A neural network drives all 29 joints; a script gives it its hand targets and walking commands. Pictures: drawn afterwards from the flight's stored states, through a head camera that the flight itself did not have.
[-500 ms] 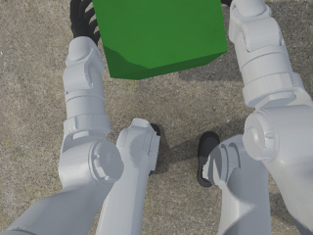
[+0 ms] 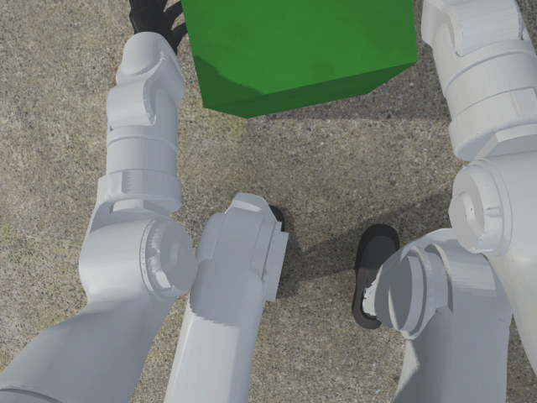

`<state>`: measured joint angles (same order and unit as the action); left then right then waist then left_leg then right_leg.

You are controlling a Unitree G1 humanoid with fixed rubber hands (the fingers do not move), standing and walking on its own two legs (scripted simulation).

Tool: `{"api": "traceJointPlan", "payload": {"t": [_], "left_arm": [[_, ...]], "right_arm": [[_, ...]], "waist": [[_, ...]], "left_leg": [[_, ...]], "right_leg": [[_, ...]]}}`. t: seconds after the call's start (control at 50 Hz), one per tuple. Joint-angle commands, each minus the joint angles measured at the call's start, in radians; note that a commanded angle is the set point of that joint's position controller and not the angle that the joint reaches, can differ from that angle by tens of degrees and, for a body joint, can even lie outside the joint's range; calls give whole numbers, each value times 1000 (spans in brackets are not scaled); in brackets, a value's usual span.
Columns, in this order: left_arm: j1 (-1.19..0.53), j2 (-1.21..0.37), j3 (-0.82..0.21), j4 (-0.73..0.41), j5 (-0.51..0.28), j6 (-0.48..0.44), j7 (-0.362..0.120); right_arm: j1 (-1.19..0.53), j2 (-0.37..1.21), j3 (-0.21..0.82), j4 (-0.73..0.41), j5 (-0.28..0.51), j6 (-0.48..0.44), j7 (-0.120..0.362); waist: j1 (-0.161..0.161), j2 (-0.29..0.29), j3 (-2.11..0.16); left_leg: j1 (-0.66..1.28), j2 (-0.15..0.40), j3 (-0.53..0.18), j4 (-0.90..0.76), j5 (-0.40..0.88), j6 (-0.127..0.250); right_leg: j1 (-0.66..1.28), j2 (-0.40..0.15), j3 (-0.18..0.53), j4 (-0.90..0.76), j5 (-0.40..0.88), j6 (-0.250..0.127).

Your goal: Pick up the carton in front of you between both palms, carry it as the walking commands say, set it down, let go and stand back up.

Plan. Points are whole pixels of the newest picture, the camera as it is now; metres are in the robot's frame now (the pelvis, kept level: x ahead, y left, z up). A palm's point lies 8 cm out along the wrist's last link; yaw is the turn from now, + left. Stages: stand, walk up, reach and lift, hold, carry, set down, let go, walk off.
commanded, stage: set down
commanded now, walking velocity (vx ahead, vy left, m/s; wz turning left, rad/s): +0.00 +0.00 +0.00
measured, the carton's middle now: (293, 19) +0.54 +0.09 -0.24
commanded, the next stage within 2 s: none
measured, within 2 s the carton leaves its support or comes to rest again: rests again in 0.38 s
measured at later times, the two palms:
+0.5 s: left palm (156, 40) +0.49 +0.24 -0.17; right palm out of the picture +0.58 -0.06 -0.18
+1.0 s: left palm (163, 60) +0.47 +0.24 -0.20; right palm out of the picture +0.58 -0.11 -0.21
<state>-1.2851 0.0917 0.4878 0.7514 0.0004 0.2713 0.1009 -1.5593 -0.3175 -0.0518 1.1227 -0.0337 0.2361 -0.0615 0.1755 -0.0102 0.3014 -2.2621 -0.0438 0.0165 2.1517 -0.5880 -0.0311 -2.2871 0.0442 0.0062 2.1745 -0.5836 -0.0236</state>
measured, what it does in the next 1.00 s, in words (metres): stands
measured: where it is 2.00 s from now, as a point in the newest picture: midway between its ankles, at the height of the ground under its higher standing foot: (313, 281)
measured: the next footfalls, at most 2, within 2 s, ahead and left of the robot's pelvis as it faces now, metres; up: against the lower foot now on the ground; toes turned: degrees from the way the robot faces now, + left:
none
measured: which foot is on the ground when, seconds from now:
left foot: down 0.00-1.00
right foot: down 0.00-1.00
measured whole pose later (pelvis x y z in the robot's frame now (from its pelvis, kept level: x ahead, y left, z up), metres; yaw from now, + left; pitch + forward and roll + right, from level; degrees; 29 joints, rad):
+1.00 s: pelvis -0.01 -0.01 -0.02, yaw +1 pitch +32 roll +5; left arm -1.41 0.22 0.43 1.10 -0.11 0.06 0.11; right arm -1.64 -0.49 0.13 1.22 0.14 0.14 -0.04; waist 0.17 0.03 0.52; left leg -2.19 -0.03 0.04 2.22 -0.60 -0.04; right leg -2.24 0.05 0.02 2.26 -0.59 -0.04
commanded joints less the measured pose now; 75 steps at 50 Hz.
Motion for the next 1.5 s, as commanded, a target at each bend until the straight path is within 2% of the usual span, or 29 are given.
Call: {"api": "traceJointPlan", "payload": {"t": [0.0,0.14,0.34,0.52,0.62,0.7,0.74,0.8,0.82,0.84,0.88,0.94,1.0,1.04,1.1,1.16,1.22,1.28,1.36,1.48], "left_arm": [[-671,-803,-421,-111,-116,-37,-258],[-687,-737,-346,-32,-93,-50,-257],[-647,-653,-222,63,-11,-37,-291],[-578,-590,-177,102,15,-38,-308],[-527,-545,-151,132,31,-38,-299],[-471,-458,-92,163,60,-48,-269],[-417,-352,-46,183,69,-63,-235],[-296,-29,33,207,58,-117,-130],[-262,134,54,210,40,-147,-82],[-286,202,40,219,8,-172,-46],[-325,266,6,231,-56,-209,-5],[-347,313,-57,247,-126,-241,19],[-340,331,-110,250,-173,-250,27],[-322,332,-127,239,-191,-247,29],[-289,315,-134,195,-204,-233,32],[-261,286,-145,116,-215,-213,39],[-244,265,-169,9,-229,-183,58],[-227,247,-178,-34,-225,-140,79],[-199,206,-162,-22,-191,-110,83],[-173,188,-131,-31,-149,-97,72]], "right_arm": [[-460,872,203,-143,95,-59,206],[-487,796,181,-88,85,-66,202],[-423,720,108,0,23,-42,210],[-323,654,59,55,-37,-29,211],[-283,606,37,72,-71,-25,216],[-279,494,17,72,-99,-29,208],[-277,361,8,62,-100,-39,184],[-287,9,9,32,-69,-68,98],[-292,-149,10,8,-45,-88,56],[-357,-206,35,-5,-8,-99,27],[-447,-228,103,-22,83,-115,4],[-515,-223,202,-47,196,-127,8],[-514,-208,260,-32,263,-125,25],[-489,-209,270,-6,277,-118,35],[-441,-225,246,22,254,-107,44],[-413,-247,196,-8,205,-97,38],[-416,-287,139,-97,163,-82,23],[-403,-314,89,-121,135,-53,16],[-352,-295,53,-60,120,-38,37],[-319,-268,39,-17,106,-35,69]], "waist": [[34,-140,-1167],[43,-175,-1040],[37,-160,-839],[6,-127,-729],[-9,-131,-665],[-2,-134,-640],[5,-128,-651],[27,-127,-709],[35,-126,-736],[51,-126,-791],[85,-150,-883],[132,-185,-982],[162,-193,-1034],[171,-190,-1060],[163,-185,-1114],[131,-187,-1219],[90,-177,-1371],[67,-160,-1363],[70,-135,-1213],[97,-144,-1207]], "left_leg": [[564,-65,41,-156,474,-27],[456,-55,43,-145,366,-17],[319,-42,49,-131,246,-5],[280,-40,37,-114,230,-9],[275,-41,27,-108,207,-8],[288,-33,31,-103,182,-17],[311,-24,37,-102,182,-27],[352,0,51,-107,210,-51],[364,9,58,-108,231,-58],[369,14,60,-101,271,-62],[383,24,57,-91,334,-53],[412,39,56,-89,407,-35],[462,45,58,-96,446,-26],[489,43,60,-108,456,-24],[541,32,63,-132,471,-26],[628,15,65,-162,497,-30],[735,-5,67,-200,519,-35],[746,-20,71,-257,465,-37],[687,-19,70,-328,387,-39],[683,-15,71,-423,380,-45]], "right_leg": [[598,97,-9,-113,336,-20],[592,85,8,-110,263,-22],[546,74,38,-125,187,-30],[536,68,63,-118,202,-39],[518,64,66,-112,188,-42],[527,57,64,-110,159,-33],[556,47,63,-110,155,-26],[606,20,63,-108,176,-4],[616,11,66,-104,191,5],[637,5,77,-92,229,11],[682,-5,90,-67,297,19],[727,-16,99,-42,354,27],[741,-21,93,-31,355,25],[739,-23,85,-32,344,18],[737,-20,62,-44,328,10],[751,-11,26,-68,324,2],[799,7,-5,-110,323,-9],[782,17,-18,-173,262,-16],[682,17,-14,-253,182,-15],[687,24,-7,-358,183,-6]]}}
